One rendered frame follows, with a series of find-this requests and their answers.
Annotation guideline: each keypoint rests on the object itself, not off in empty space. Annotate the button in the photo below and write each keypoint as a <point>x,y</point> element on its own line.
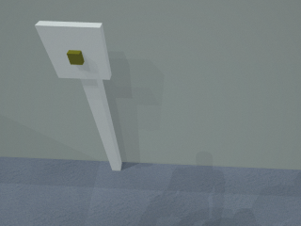
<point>75,57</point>

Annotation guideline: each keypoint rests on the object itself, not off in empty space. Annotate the panel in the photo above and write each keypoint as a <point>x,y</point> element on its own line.
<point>60,37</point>

